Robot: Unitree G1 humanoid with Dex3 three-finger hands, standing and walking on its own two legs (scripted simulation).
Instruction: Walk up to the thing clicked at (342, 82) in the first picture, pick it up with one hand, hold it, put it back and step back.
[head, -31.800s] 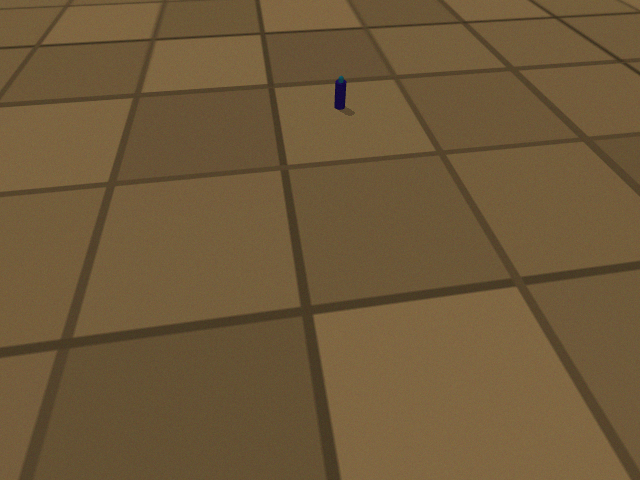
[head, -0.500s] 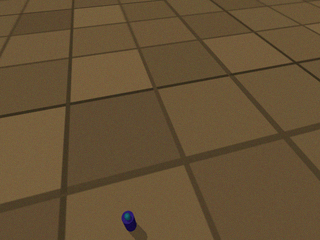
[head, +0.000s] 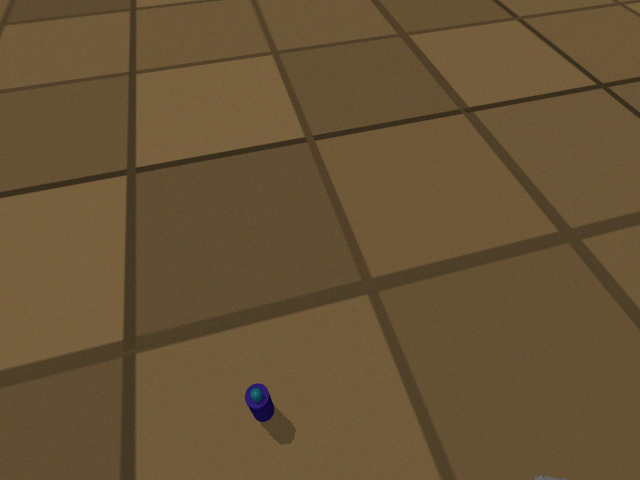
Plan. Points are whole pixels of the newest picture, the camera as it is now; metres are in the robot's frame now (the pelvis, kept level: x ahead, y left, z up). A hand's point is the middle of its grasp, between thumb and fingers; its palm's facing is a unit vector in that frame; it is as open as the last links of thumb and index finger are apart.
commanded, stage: step back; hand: left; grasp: from the side
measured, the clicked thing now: (259, 401) +0.38 +0.17 -0.68
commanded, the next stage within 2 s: none
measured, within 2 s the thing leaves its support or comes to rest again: neither
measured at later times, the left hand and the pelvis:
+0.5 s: hand out of the picture +0.06 +0.31 -0.18, palm faces -0.09 -0.93 -0.36, open 7.4 cm; pelvis -0.08 +0.06 -0.01, yaw -2 degrees
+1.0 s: hand out of the picture -0.06 +0.33 -0.16, palm faces -0.01 -0.92 -0.38, open 7.4 cm; pelvis -0.20 +0.07 -0.02, yaw +0 degrees
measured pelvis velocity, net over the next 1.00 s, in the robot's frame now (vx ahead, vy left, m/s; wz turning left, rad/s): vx -0.20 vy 0.07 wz -0.01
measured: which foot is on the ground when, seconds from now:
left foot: down 0.00-0.02, up 0.04-0.16, down 0.18-0.64, up 0.66-0.94, down 0.96-1.00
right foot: down 0.00-0.20, up 0.22-0.58, down 0.60-1.00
